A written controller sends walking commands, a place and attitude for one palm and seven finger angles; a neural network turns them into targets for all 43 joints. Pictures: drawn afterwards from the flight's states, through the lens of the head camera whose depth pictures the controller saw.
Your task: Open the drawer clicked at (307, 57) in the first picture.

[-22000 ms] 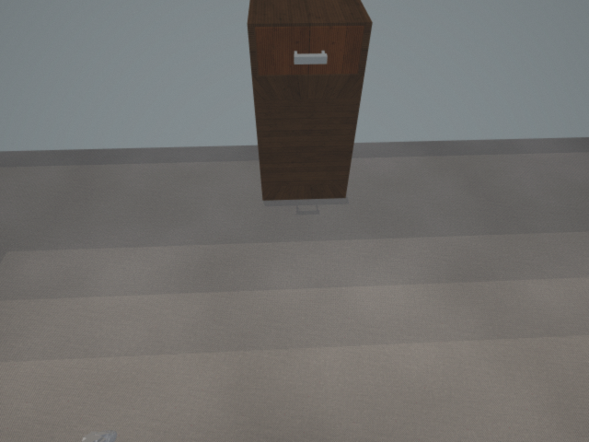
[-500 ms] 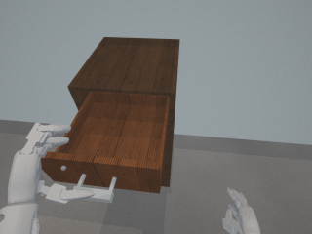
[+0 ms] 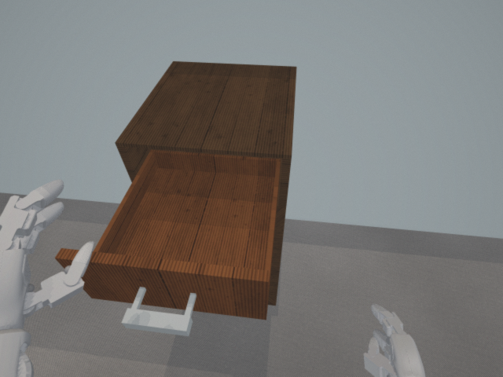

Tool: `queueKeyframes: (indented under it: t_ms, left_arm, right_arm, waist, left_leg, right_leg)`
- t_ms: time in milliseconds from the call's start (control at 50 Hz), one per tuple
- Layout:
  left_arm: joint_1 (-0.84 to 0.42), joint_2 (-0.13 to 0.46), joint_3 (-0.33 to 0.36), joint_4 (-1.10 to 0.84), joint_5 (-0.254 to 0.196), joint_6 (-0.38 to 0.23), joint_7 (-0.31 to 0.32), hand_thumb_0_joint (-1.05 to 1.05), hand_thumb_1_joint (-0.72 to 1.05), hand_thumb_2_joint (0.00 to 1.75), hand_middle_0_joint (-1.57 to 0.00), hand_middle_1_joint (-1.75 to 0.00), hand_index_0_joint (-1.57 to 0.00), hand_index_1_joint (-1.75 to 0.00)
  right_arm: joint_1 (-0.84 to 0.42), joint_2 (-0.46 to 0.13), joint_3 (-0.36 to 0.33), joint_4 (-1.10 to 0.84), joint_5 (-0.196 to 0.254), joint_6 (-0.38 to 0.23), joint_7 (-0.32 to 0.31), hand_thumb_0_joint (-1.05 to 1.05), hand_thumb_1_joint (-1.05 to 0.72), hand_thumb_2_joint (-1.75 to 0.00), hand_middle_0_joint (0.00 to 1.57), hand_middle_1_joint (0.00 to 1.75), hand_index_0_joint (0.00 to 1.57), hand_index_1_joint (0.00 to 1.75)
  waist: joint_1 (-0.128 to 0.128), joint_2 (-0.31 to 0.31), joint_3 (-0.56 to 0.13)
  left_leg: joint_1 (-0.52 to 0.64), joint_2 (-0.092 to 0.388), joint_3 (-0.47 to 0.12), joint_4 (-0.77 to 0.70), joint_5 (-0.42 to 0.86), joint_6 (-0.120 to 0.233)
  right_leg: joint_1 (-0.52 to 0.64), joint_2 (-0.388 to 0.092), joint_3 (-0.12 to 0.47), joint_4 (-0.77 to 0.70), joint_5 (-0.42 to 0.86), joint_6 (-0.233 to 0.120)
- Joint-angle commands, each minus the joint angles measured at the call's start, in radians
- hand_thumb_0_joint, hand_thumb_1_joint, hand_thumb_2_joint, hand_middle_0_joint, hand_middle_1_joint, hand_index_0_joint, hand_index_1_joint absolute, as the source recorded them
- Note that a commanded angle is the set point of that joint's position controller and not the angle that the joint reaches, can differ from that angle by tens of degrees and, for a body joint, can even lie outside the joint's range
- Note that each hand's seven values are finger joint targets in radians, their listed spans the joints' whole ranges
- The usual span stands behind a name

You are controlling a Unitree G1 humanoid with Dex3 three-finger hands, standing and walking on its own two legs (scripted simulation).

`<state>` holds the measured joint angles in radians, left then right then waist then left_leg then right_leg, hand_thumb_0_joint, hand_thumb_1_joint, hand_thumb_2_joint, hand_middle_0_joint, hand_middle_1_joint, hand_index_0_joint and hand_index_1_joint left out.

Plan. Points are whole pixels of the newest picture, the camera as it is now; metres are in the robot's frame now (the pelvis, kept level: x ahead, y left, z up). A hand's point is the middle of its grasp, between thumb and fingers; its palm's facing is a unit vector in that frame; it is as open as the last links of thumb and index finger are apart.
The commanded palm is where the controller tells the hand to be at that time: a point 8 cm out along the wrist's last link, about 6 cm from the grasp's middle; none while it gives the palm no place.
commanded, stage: draw the hand back to the body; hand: left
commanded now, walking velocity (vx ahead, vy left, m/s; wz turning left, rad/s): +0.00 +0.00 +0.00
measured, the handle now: (162, 308) +0.23 +0.20 -0.05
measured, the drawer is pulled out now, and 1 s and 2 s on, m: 0.30 0.30 0.30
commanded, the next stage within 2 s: step back with the hand held close in 0.26 s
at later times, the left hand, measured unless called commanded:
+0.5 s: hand (63, 268) +0.18 +0.24 +0.17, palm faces +0.43 -0.78 -0.45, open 7.5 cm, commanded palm +0.11 +0.28 +0.17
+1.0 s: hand (42, 349) +0.10 +0.23 +0.16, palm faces +0.44 -0.80 -0.40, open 7.4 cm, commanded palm +0.04 +0.27 +0.17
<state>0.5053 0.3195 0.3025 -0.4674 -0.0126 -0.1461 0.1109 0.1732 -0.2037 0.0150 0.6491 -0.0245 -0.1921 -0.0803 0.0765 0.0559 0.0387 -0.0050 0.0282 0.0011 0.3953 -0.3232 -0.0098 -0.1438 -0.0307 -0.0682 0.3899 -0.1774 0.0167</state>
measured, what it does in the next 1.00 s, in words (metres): shifts its weight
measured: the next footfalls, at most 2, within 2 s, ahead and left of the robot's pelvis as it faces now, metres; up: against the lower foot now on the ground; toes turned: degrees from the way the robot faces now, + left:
right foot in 1.18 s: -0.01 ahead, -0.13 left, +0.00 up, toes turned +1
left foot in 1.40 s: -0.11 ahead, +0.11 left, +0.00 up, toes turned +7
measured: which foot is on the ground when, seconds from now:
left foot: down 0.00-1.00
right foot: down 0.00-1.00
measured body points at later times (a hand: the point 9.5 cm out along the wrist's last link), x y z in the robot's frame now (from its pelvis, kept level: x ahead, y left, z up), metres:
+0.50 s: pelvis -0.01 +0.00 +0.00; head +0.00 -0.01 +0.45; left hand +0.15 +0.28 +0.19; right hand +0.19 -0.21 -0.08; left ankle -0.06 +0.12 -0.74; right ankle +0.02 -0.13 -0.74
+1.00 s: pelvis -0.08 -0.01 -0.02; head -0.07 +0.00 +0.43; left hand +0.07 +0.27 +0.18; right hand +0.10 -0.24 -0.09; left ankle -0.07 +0.12 -0.74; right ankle +0.02 -0.13 -0.74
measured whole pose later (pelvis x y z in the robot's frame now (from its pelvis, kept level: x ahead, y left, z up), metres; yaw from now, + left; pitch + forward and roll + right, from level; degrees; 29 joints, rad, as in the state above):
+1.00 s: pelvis -0.08 -0.01 -0.02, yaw +2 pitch +0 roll +0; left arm 0.60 0.33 0.35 -0.62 -0.01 -0.23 0.18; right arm 0.20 -0.20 0.01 0.58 -0.03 -0.12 -0.10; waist 0.01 -0.03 0.03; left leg -0.35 0.00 -0.04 0.69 -0.37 0.00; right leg -0.45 -0.07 -0.09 0.60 -0.15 -0.01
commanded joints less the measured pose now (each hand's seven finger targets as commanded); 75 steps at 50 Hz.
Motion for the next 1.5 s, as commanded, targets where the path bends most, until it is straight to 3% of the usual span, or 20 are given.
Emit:
queueKeyframes:
  t_ms: [0, 340, 380, 440, 580, 760, 920, 960, 1020, 1040, 1080, 1120, 1160, 1200, 1220, 1280, 1340, 1380, 1420, 1480]
  left_arm:
    - [-0.067, 0.127, 0.082, -0.19, -0.003, -0.056, 0.018, 0.0, 0.83, 0.87, -0.21, -0.34, -0.21, -0.34]
    - [-0.055, 0.144, 0.095, -0.238, -0.002, -0.056, 0.023, 0.0, 0.9, 0.9, -0.2, -0.3, -0.2, -0.3]
    - [-0.151, 0.245, 0.228, -0.298, -0.004, -0.123, 0.023, 0.0, 0.9, 0.9, -0.2, -0.3, -0.2, -0.3]
    - [0.03, 0.149, 0.147, -0.239, -0.007, -0.127, 0.012, 0.0, 0.9, 0.9, -0.2, -0.3, -0.2, -0.3]
    - [0.152, 0.2, 0.205, -0.305, -0.017, -0.136, 0.038, 0.0, 0.9, 0.9, -0.2, -0.3, -0.2, -0.3]
    - [0.146, 0.183, 0.191, -0.367, 0.003, -0.145, 0.077, 0.0, 0.9, 0.9, -0.2, -0.3, -0.2, -0.3]
    - [0.069, 0.192, 0.17, -0.353, 0.001, -0.147, 0.098, 0.0, 0.9, 0.9, -0.2, -0.3, -0.2, -0.3]
    - [0.079, 0.191, 0.178, -0.352, 0.0, -0.138, 0.097, 0.0, 0.9, 0.9, -0.2, -0.3, -0.2, -0.3]
    - [0.072, 0.169, 0.165, -0.362, 0.02, -0.146, 0.106, 0.0, 0.9, 0.9, -0.2, -0.3, -0.2, -0.3]
    - [0.071, 0.168, 0.173, -0.35, 0.024, -0.146, 0.115, 0.0, 0.9, 0.9, -0.2, -0.3, -0.2, -0.3]
    - [0.107, 0.202, 0.188, -0.367, 0.012, -0.148, 0.115, 0.0, 0.9, 0.9, -0.2, -0.3, -0.2, -0.3]
    - [0.153, 0.183, 0.172, -0.35, -0.006, -0.149, 0.09, 0.0, 0.9, 0.9, -0.2, -0.3, -0.2, -0.3]
    - [0.092, 0.211, 0.175, -0.358, -0.006, -0.16, 0.072, 0.0, 0.9, 0.9, -0.2, -0.3, -0.2, -0.3]
    - [0.05, 0.234, 0.19, -0.329, -0.014, -0.147, 0.066, 0.0, 0.9, 0.9, -0.2, -0.3, -0.2, -0.3]
    - [0.074, 0.227, 0.19, -0.311, -0.016, -0.138, 0.066, 0.0, 0.9, 0.9, -0.2, -0.3, -0.2, -0.3]
    - [0.084, 0.215, 0.207, -0.306, -0.006, -0.136, 0.061, 0.0, 0.9, 0.9, -0.2, -0.3, -0.2, -0.3]
    - [0.112, 0.207, 0.189, -0.351, -0.005, -0.147, 0.058, 0.0, 0.9, 0.9, -0.2, -0.3, -0.2, -0.3]
    - [0.094, 0.211, 0.19, -0.39, 0.005, -0.167, 0.062, 0.0, 0.9, 0.9, -0.2, -0.3, -0.2, -0.3]
    - [0.108, 0.217, 0.215, -0.439, -0.018, -0.176, 0.064, 0.0, 0.9, 0.9, -0.2, -0.3, -0.2, -0.3]
    - [0.101, 0.174, 0.172, -0.446, -0.029, -0.15, 0.06, 0.0, 0.9, 0.9, -0.2, -0.3, -0.2, -0.3]
  right_arm:
    - [-0.114, -0.096, -0.035, -0.159, 0.008, -0.058, -0.003, 0.0, -0.9, -0.9, 0.2, 0.3, 0.2, 0.3]
    - [-0.108, -0.092, -0.035, -0.175, 0.012, -0.064, 0.004, 0.0, -0.9, -0.9, 0.2, 0.3, 0.2, 0.3]
    - [-0.095, -0.103, -0.024, -0.212, 0.014, -0.006, -0.006, 0.0, -0.9, -0.9, 0.2, 0.3, 0.2, 0.3]
    - [-0.096, -0.117, -0.04, -0.225, 0.014, 0.016, -0.009, 0.0, -0.9, -0.9, 0.2, 0.3, 0.2, 0.3]
    - [-0.083, -0.11, -0.074, -0.253, 0.028, 0.051, -0.019, 0.0, -0.9, -0.9, 0.2, 0.3, 0.2, 0.3]
    - [-0.063, -0.123, -0.078, -0.268, 0.0, 0.028, -0.038, 0.0, -0.9, -0.9, 0.2, 0.3, 0.2, 0.3]
    - [-0.009, -0.118, -0.071, -0.216, 0.001, 0.017, -0.031, 0.0, -0.9, -0.9, 0.2, 0.3, 0.2, 0.3]
    - [-0.024, -0.111, -0.055, -0.215, -0.003, 0.023, -0.031, 0.0, -0.9, -0.9, 0.2, 0.3, 0.2, 0.3]
    - [-0.061, -0.129, -0.055, -0.234, -0.016, 0.005, -0.04, 0.0, -0.9, -0.9, 0.2, 0.3, 0.2, 0.3]
    - [-0.057, -0.119, -0.06, -0.233, -0.023, -0.007, -0.043, 0.0, -0.9, -0.9, 0.2, 0.3, 0.2, 0.3]
    - [-0.024, -0.115, -0.079, -0.216, -0.018, -0.017, -0.032, 0.0, -0.9, -0.9, 0.2, 0.3, 0.2, 0.3]
    - [-0.023, -0.122, -0.072, -0.2, 0.006, -0.032, -0.008, 0.0, -0.9, -0.9, 0.2, 0.3, 0.2, 0.3]
    - [-0.048, -0.123, -0.063, -0.2, 0.019, -0.033, 0.004, 0.0, -0.9, -0.9, 0.2, 0.3, 0.2, 0.3]
    - [-0.023, -0.117, -0.085, -0.185, 0.043, -0.022, 0.01, 0.0, -0.9, -0.9, 0.2, 0.3, 0.2, 0.3]
    - [-0.038, -0.102, -0.078, -0.182, 0.037, -0.011, 0.014, 0.0, -0.9, -0.9, 0.2, 0.3, 0.2, 0.3]
    - [-0.096, -0.057, -0.036, -0.205, 0.019, 0.0, 0.007, 0.0, -0.9, -0.9, 0.2, 0.3, 0.2, 0.3]
    - [-0.05, -0.093, -0.05, -0.18, 0.009, 0.009, -0.008, 0.0, -0.9, -0.9, 0.2, 0.3, 0.2, 0.3]
    - [-0.065, -0.131, -0.088, -0.198, 0.006, -0.011, -0.003, 0.0, -0.9, -0.9, 0.2, 0.3, 0.2, 0.3]
    - [-0.05, -0.101, -0.092, -0.191, -0.004, -0.037, 0.004, 0.0, -0.9, -0.9, 0.2, 0.3, 0.2, 0.3]
    - [-0.05, -0.11, -0.099, -0.155, 0.015, -0.051, 0.018, 0.0, -0.9, -0.9, 0.2, 0.3, 0.2, 0.3]
  waist:
    - [-0.013, 0.016, -0.065]
    - [-0.007, 0.01, -0.107]
    - [-0.056, -0.021, -0.002]
    - [-0.07, -0.017, -0.099]
    - [-0.083, -0.07, -0.246]
    - [-0.077, 0.048, -0.142]
    - [-0.092, -0.191, -0.146]
    - [-0.096, -0.15, -0.13]
    - [-0.095, 0.188, -0.034]
    - [-0.095, 0.198, -0.021]
    - [-0.079, 0.128, -0.085]
    - [-0.073, 0.143, -0.125]
    - [-0.089, -0.025, -0.087]
    - [-0.077, -0.249, -0.123]
    - [-0.071, -0.249, -0.139]
    - [-0.079, -0.248, -0.124]
    - [-0.097, -0.08, -0.129]
    - [-0.085, 0.201, -0.133]
    - [-0.102, 0.194, -0.161]
    - [-0.09, 0.146, -0.161]
  left_leg:
    - [-0.138, -0.004, 0.018, -0.064, 0.363, -0.002]
    - [-0.151, -0.001, 0.002, -0.052, 0.381, -0.009]
    - [-0.263, 0.01, -0.04, -0.026, 0.253, 0.015]
    - [-0.231, 0.018, -0.037, 0.024, 0.316, 0.027]
    - [-0.247, 0.025, -0.053, 0.116, 0.426, 0.008]
    - [-0.498, 0.111, -0.157, 0.0, 0.232, 0.051]
    - [-0.286, -0.042, -0.02, 0.339, -0.169, 0.026]
    - [-0.275, -0.012, -0.044, 0.196, -0.115, 0.038]
    - [-0.617, 0.213, -0.304, -0.16, -0.174, 0.125]
    - [-0.742, 0.251, -0.332, -0.19, -0.162, 0.153]
    - [-0.555, 0.205, -0.24, -0.009, 0.244, 0.14]
    - [-0.403, 0.168, -0.189, 0.069, 0.301, 0.103]
    - [-0.476, 0.096, -0.117, 0.177, 0.1, 0.053]
    - [-0.375, -0.052, -0.008, 0.545, -0.169, -0.001]
    - [-0.364, -0.035, -0.019, 0.678, -0.169, 0.003]
    - [-0.348, 0.006, -0.002, 0.415, -0.169, 0.006]
    - [-0.252, 0.022, 0.038, -0.052, 0.038, 0.029]
    - [-0.319, 0.321, -0.235, -0.102, 0.304, 0.14]
    - [-0.35, 0.354, -0.227, -0.082, 0.447, 0.187]
    - [-0.171, 0.305, -0.093, 0.022, 0.667, 0.15]
  right_leg:
    - [0.124, 0.018, -0.013, -0.026, 0.168, -0.028]
    - [0.135, 0.011, -0.014, 0.001, 0.176, -0.033]
    - [0.028, -0.042, 0.041, -0.014, 0.208, -0.032]
    - [0.021, -0.074, 0.052, 0.013, 0.25, -0.035]
    - [0.051, -0.137, 0.074, 0.094, 0.416, -0.07]
    - [0.024, -0.045, 0.038, 0.243, 0.072, -0.03]
    - [-0.284, -0.267, 0.269, -0.117, -0.277, -0.135]
    - [-0.267, -0.216, 0.179, -0.047, -0.232, -0.104]
    - [-0.124, 0.024, 0.045, 0.349, -0.283, -0.014]
    - [-0.039, 0.06, 0.055, 0.496, -0.275, -0.01]
    - [-0.084, 0.056, 0.075, 0.397, -0.276, -0.014]
    - [-0.061, 0.02, 0.049, 0.152, -0.113, -0.011]
    - [-0.026, -0.102, 0.175, 0.004, 0.146, -0.063]
    - [-0.277, -0.346, 0.472, -0.203, -0.235, -0.196]
    - [-0.277, -0.363, 0.458, -0.191, -0.202, -0.221]
    - [-0.206, -0.254, 0.242, -0.059, 0.157, -0.161]
    - [-0.16, -0.153, 0.178, 0.058, 0.087, -0.057]
    - [-0.211, 0.005, 0.067, 0.372, -0.125, 0.004]
    - [-0.282, 0.046, 0.106, 0.669, -0.357, -0.003]
    - [-0.322, 0.037, 0.081, 0.557, -0.315, 0.009]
